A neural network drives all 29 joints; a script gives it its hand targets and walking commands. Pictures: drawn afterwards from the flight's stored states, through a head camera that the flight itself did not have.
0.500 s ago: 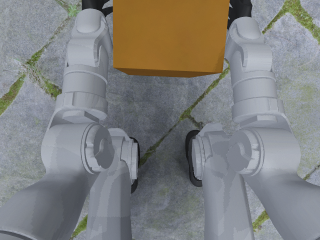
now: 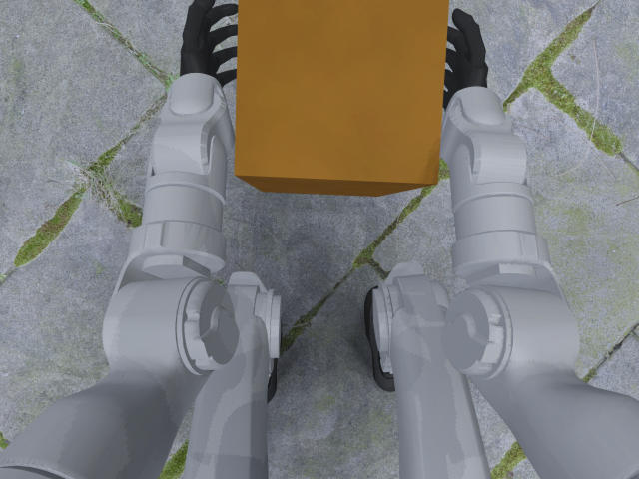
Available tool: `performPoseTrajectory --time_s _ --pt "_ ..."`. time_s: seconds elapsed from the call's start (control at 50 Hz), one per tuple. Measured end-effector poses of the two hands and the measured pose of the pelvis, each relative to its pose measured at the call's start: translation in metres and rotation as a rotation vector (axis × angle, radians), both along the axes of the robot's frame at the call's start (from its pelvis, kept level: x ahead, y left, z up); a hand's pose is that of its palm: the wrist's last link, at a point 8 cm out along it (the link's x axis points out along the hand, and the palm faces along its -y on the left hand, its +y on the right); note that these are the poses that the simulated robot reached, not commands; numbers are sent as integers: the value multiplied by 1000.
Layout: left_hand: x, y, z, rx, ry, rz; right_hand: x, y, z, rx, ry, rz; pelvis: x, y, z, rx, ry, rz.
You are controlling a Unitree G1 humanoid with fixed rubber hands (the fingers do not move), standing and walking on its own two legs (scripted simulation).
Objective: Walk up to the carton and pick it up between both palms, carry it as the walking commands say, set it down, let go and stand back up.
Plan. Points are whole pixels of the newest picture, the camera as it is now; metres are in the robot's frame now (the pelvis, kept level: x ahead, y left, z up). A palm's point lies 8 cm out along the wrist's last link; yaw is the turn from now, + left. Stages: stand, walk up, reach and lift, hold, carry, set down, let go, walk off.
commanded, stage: reach and lift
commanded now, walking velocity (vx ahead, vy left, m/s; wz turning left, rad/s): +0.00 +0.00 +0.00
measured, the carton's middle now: (329, 108) +0.51 -0.02 -0.16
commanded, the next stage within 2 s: none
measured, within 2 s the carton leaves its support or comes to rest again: neither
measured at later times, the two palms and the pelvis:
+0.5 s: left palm (174, 66) +0.51 +0.11 -0.01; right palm (496, 85) +0.48 -0.16 -0.02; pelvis +0.00 +0.00 +0.05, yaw +0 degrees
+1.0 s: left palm (130, 45) +0.49 +0.12 +0.06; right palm (547, 70) +0.46 -0.15 +0.05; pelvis +0.01 +0.00 +0.11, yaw +0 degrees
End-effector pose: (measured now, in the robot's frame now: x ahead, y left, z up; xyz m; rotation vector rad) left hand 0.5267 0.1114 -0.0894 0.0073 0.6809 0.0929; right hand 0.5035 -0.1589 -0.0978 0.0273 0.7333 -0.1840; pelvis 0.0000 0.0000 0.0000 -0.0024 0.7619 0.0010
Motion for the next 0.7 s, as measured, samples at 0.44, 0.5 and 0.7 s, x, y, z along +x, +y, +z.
performPoseTrajectory --time_s 0.44,0.5,0.7 --pt "-18 2 70 1 -7 2 -18 2 67 12 -8 -3 -2 -1 42 4 -41 -4" --pt "-21 2 79 -1 -7 2 -21 2 76 13 -9 -5 -1 -1 49 4 -46 -4" --pt "-29 3 109 -6 -10 3 -28 3 107 15 -13 -10 4 0 72 1 -67 -5"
